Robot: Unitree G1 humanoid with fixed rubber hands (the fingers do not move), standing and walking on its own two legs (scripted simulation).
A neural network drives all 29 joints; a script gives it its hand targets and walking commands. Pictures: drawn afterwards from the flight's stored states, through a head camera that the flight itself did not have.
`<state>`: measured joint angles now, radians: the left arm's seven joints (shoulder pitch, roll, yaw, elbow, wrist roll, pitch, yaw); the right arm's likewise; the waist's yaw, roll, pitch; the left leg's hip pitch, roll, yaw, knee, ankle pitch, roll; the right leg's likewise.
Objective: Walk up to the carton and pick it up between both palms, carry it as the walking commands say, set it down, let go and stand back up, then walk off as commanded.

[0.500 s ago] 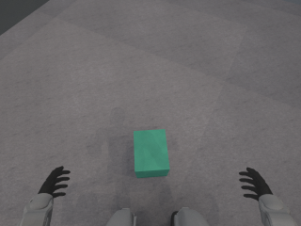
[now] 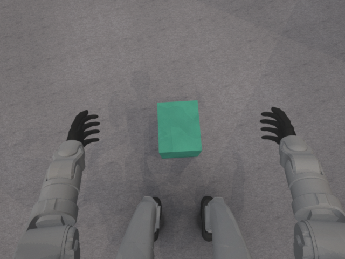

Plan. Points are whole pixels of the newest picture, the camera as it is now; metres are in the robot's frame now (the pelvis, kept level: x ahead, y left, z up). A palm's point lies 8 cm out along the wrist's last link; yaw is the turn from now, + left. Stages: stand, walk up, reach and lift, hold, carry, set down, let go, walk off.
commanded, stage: reach and lift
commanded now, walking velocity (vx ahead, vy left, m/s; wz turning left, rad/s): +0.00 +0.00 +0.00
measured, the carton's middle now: (178, 131) +0.52 +0.02 -0.60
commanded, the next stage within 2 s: none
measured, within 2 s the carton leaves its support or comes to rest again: neither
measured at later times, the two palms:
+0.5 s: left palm (105, 100) +0.48 +0.23 -0.14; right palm (251, 95) +0.51 -0.18 -0.14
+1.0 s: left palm (118, 105) +0.50 +0.22 -0.22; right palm (236, 101) +0.53 -0.17 -0.23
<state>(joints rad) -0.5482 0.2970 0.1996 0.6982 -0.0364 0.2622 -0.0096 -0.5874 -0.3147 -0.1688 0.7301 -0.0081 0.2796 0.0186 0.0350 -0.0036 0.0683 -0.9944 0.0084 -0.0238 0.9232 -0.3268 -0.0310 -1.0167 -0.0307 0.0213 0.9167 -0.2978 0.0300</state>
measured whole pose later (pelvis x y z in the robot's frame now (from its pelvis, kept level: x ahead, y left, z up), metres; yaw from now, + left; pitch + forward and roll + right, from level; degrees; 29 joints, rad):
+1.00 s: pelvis -0.01 +0.00 -0.10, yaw +0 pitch +51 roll +0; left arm -1.17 0.20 0.46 0.87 0.11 0.13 0.02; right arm -1.23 -0.24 -0.38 0.94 -0.13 0.15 -0.01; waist 0.04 -0.01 -0.07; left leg -1.76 -0.01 -0.04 1.28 -0.40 -0.04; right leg -1.78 0.00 0.06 1.26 -0.36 0.05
